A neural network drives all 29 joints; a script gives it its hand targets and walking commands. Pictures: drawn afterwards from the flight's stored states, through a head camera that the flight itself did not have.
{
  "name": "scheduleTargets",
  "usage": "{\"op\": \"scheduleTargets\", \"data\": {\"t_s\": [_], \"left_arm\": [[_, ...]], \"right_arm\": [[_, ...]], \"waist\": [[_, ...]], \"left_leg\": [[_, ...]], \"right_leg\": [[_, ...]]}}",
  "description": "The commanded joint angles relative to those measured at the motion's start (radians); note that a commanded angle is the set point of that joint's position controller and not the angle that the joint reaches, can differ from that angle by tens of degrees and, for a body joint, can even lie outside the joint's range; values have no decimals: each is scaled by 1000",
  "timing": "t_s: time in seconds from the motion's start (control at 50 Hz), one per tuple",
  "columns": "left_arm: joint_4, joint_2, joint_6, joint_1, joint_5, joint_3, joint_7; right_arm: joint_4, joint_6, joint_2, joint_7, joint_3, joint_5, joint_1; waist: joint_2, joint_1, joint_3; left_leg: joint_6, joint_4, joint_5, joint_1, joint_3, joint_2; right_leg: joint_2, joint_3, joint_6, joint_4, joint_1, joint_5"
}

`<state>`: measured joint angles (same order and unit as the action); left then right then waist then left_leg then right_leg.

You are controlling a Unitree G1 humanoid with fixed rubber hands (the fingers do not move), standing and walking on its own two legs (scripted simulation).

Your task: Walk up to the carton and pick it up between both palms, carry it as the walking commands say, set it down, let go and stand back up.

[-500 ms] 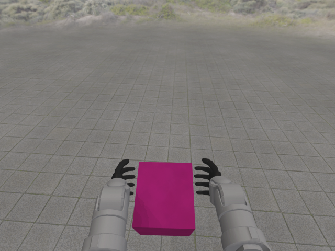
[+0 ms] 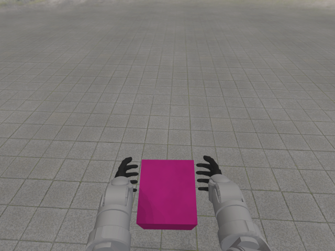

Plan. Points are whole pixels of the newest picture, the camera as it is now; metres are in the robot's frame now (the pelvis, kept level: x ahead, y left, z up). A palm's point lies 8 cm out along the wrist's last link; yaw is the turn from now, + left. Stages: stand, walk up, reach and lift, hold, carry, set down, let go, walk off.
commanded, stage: set down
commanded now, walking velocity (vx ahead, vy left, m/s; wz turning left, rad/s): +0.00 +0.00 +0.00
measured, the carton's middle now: (167, 196) +0.34 +0.02 -0.08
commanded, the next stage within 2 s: none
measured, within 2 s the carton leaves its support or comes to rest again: neither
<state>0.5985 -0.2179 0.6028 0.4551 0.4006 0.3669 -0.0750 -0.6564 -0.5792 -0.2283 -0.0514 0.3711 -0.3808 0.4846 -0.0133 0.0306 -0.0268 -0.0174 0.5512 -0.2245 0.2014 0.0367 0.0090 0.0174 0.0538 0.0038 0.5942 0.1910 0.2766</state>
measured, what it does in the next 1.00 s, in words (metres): lowers itself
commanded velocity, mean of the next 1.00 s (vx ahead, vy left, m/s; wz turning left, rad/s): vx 0.00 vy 0.00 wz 0.00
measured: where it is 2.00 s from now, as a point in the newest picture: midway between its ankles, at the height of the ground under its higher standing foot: outside the picture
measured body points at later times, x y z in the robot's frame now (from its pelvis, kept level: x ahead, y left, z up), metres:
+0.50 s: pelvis -0.02 +0.00 -0.04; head +0.08 +0.01 +0.40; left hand +0.33 +0.14 -0.09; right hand +0.34 -0.11 -0.08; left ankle +0.06 +0.13 -0.73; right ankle +0.04 -0.12 -0.73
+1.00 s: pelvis -0.03 +0.01 -0.11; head +0.14 +0.02 +0.31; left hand +0.35 +0.13 -0.18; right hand +0.37 -0.11 -0.18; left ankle +0.06 +0.13 -0.73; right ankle +0.04 -0.12 -0.73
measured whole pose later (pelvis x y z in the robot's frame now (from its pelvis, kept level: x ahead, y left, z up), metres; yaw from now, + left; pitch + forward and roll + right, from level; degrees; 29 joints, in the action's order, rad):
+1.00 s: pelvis -0.03 +0.01 -0.11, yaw +0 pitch +26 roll +0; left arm 0.63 -0.24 0.13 0.54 0.25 0.37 -0.24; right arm -0.79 -0.10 -0.17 -0.16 0.38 -0.24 0.66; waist -0.02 0.01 0.10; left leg -0.03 1.21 -0.41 1.25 0.08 0.08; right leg 0.08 0.10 -0.03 1.23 1.22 0.45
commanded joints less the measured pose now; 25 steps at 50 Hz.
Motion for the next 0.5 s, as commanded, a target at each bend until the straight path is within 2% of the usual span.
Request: {"op": "scheduleTargets", "data": {"t_s": [0.0,0.02,0.04,0.06,0.12,0.14,0.26,0.28,0.36,0.38,0.48], "left_arm": [[31,-1048,-116,569,-218,-358,231],[48,-1033,-131,560,-205,-344,228],[53,-1021,-145,564,-194,-336,225],[60,-1008,-162,560,-184,-326,224],[56,-989,-220,594,-174,-331,221],[67,-984,-236,592,-167,-332,220],[51,-968,-342,568,-156,-378,199],[44,-967,-357,573,-156,-396,196],[66,-951,-401,550,-147,-411,177],[50,-954,-417,566,-153,-422,172],[45,-952,-464,570,-164,-464,149]], "right_arm": [[-44,114,-995,225,-377,190,546],[-67,126,-995,220,-371,182,548],[-83,140,-997,215,-364,174,542],[-102,154,-992,210,-354,163,533],[-118,212,-990,197,-349,151,552],[-122,229,-987,191,-338,140,542],[-120,334,-971,173,-385,132,535],[-112,350,-956,170,-386,127,539],[-102,397,-939,163,-425,133,548],[-108,405,-934,163,-433,136,561],[-118,448,-905,155,-453,124,532]], "waist": [[8,0,286],[-6,11,287],[5,10,291],[-13,11,280],[-2,18,336],[-9,4,335],[-12,8,470],[-7,-6,489],[12,14,543],[-2,7,560],[18,-7,642]], "left_leg": [[41,-39,42,-64,26,80],[44,-27,37,-41,26,80],[44,-18,29,-20,22,85],[47,-7,23,4,25,85],[47,26,32,53,23,92],[50,39,25,69,27,93],[43,114,87,146,29,109],[41,129,90,155,31,110],[33,169,96,227,28,121],[31,181,85,239,33,120],[16,254,122,311,33,132]], "right_leg": [[56,55,36,-118,81,-36],[56,57,32,-107,95,-29],[53,59,32,-100,102,-26],[55,59,29,-92,121,-20],[59,67,27,-61,132,-45],[62,64,25,-47,159,-42],[83,61,15,36,213,-108],[87,61,14,51,233,-110],[98,61,11,99,279,-112],[102,57,8,117,299,-96],[119,46,7,197,398,-121]]}}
